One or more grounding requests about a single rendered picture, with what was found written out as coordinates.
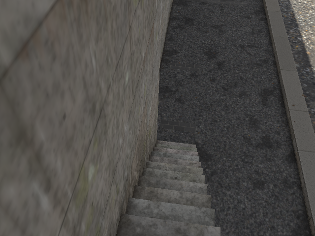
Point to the stairs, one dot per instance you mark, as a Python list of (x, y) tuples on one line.
[(171, 198)]

